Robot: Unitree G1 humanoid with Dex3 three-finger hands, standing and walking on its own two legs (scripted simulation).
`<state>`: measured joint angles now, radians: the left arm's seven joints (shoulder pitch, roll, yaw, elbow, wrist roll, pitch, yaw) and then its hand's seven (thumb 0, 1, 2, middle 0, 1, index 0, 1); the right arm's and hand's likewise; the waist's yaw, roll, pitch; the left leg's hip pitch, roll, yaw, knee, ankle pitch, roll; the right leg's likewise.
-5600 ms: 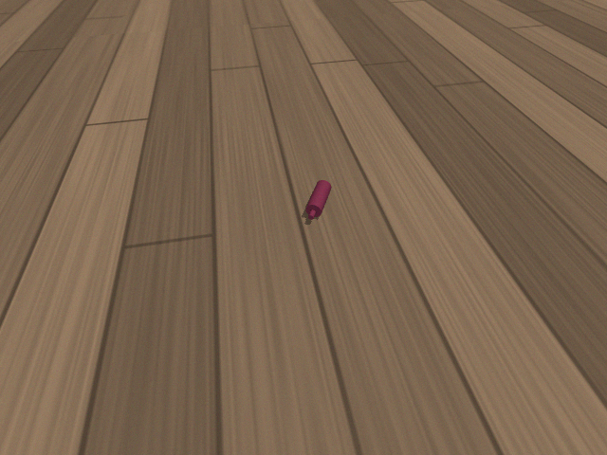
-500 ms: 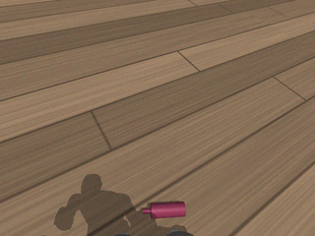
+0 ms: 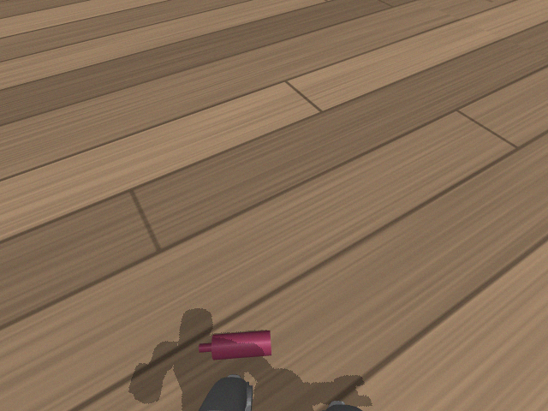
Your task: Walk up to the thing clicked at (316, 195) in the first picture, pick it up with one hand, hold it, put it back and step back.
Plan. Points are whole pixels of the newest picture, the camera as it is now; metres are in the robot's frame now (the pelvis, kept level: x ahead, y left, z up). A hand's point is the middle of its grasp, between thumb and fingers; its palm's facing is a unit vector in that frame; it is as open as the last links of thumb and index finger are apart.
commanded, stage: walk up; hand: left
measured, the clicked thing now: (235, 345) +0.41 +0.17 -0.70
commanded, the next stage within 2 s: none
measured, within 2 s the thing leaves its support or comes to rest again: neither
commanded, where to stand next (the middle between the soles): +0.05 -0.16 m, yaw +4 degrees
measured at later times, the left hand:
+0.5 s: hand out of the picture +0.04 +0.09 -0.16, palm faces -0.02 -0.93 -0.36, open 7.4 cm
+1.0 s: hand out of the picture -0.07 +0.08 -0.10, palm faces +0.07 -0.83 -0.56, open 7.4 cm
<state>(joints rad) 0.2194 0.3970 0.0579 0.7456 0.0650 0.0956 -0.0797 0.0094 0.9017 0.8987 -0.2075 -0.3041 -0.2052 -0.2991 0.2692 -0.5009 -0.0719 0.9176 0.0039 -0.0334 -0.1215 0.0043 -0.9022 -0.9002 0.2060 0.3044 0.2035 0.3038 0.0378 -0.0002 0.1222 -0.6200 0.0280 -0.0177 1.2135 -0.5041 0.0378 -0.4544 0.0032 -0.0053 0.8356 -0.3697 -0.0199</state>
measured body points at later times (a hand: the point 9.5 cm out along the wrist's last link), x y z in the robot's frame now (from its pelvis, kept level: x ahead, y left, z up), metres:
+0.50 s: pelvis -0.05 -0.21 -0.01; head -0.03 -0.17 +0.43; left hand +0.04 +0.13 -0.13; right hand +0.01 -0.58 -0.07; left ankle +0.02 +0.01 -0.70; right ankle -0.04 -0.39 -0.71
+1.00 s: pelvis -0.04 -0.23 +0.01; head +0.03 -0.26 +0.46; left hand -0.07 +0.12 -0.06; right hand +0.08 -0.54 -0.13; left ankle -0.01 -0.08 -0.68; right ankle -0.04 -0.39 -0.70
